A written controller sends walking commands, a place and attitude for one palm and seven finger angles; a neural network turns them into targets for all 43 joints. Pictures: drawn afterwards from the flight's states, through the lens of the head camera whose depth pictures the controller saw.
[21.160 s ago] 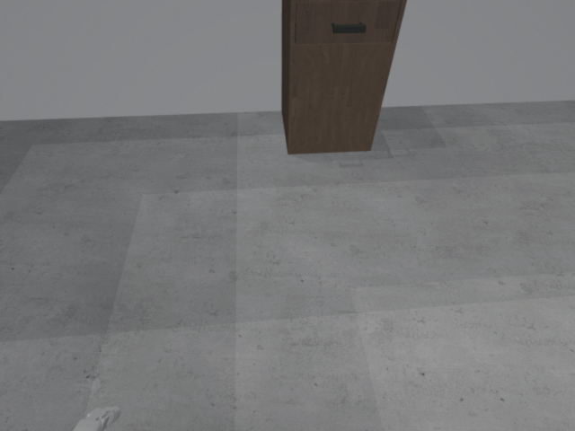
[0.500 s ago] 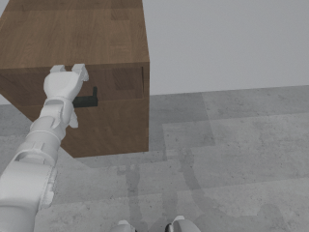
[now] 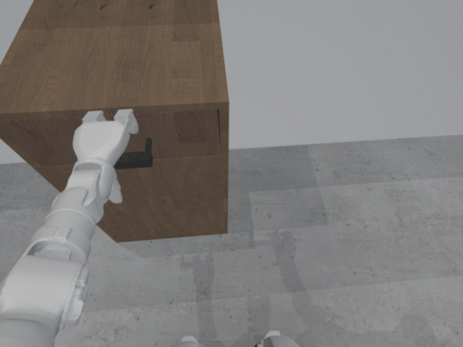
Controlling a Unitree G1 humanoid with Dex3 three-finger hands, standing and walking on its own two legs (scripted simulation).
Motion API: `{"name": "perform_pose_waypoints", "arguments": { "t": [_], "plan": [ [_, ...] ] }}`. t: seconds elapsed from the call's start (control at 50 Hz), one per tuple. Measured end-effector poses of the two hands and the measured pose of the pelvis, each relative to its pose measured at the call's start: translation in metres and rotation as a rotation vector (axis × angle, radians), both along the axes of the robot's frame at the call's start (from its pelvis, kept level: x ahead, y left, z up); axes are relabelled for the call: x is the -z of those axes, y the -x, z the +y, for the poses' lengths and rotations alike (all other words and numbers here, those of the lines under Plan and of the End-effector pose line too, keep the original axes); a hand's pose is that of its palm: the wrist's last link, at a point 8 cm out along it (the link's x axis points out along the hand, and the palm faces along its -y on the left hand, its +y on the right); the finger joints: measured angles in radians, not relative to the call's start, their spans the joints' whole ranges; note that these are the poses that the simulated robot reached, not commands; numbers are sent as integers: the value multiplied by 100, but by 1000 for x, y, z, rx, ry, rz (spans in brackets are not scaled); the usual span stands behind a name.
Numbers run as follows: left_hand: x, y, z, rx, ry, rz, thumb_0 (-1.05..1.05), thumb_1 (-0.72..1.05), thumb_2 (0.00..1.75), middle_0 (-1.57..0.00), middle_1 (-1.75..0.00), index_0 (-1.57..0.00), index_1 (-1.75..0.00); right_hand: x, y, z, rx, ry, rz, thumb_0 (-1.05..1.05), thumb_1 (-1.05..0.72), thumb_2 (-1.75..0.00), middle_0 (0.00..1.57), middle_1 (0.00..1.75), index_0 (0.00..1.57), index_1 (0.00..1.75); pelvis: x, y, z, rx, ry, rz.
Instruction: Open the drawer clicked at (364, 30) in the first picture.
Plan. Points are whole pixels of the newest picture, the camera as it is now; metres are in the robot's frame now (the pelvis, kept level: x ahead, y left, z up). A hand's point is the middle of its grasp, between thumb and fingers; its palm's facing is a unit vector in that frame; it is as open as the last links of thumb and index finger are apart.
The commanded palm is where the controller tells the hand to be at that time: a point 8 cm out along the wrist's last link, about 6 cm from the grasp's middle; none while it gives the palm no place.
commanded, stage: move the hooked fingers above the handle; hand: left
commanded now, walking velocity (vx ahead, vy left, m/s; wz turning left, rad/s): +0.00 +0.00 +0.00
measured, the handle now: (120, 152) +0.51 +0.22 -0.05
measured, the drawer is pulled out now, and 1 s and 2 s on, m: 0.00 0.00 0.00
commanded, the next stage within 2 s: none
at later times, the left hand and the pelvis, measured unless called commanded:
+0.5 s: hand (117, 157) +0.46 +0.20 +0.01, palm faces -0.04 -0.05 -1.00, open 13.8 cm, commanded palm +0.44 +0.22 +0.07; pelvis +0.00 +0.00 +0.00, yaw +0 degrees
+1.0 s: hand (108, 154) +0.47 +0.22 +0.01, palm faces +0.00 -0.03 -1.00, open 13.8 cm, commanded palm +0.44 +0.23 +0.07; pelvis +0.00 +0.00 +0.00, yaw -1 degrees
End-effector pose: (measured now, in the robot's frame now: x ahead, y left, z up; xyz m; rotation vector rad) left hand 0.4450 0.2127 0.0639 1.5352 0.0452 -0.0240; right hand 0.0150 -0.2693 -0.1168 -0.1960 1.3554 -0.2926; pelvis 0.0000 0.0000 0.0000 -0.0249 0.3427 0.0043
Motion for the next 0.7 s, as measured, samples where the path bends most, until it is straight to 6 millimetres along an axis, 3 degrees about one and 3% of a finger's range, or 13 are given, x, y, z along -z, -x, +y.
{"name": "perform_pose_waypoints", "arguments": {
  "t": [0.26, 0.5, 0.7],
  "plan": [
    [-4, 1, 13, -76, -26, 36, 0, -49, 30, -32, -120, -32, -120, -1, -4, 1, 12, -12, -9, 1, -90, -90, 21, 30, 20, 30, -4, -2, -2, 9, -4, -10],
    [-3, 4, -6, 9, 14, -7, 0, -49, 30, -32, -120, -32, -120, -2, -7, -4, -1, 5, -21, 1, -90, -90, 21, 30, 20, 30, -2, -1, -3, 6, -5, -10],
    [-1, 8, 25, -121, -49, 50, 0, -49, 30, -32, -120, -32, -120, 1, -5, -2, 6, -10, -15, 1, -90, -90, 21, 30, 20, 30, -3, 2, -4, 7, -7, -10]
  ]
}}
